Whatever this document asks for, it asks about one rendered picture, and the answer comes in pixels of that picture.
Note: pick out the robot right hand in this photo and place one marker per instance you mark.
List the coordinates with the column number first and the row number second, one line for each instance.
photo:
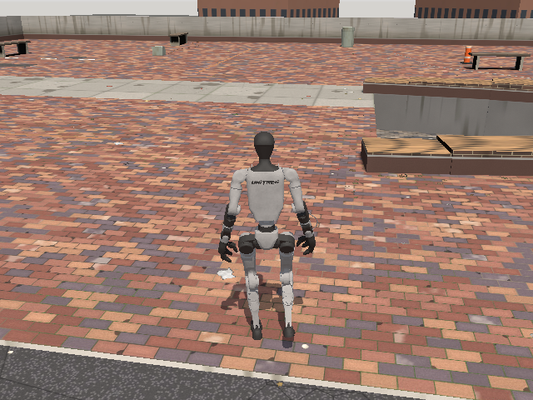
column 309, row 241

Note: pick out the robot left upper arm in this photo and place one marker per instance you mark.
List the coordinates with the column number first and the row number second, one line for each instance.
column 239, row 176

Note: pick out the robot right forearm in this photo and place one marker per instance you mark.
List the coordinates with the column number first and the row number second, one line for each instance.
column 305, row 222

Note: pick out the robot right foot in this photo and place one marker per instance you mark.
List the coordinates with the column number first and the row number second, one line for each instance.
column 288, row 331

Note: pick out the robot left forearm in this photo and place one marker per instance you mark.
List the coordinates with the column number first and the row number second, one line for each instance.
column 227, row 226

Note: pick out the humanoid robot head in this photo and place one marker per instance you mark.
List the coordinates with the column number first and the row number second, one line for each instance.
column 264, row 144

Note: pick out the robot left hand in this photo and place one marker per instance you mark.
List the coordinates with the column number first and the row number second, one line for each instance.
column 223, row 250

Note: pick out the robot right upper arm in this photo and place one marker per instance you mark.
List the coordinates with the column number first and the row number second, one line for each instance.
column 291, row 176

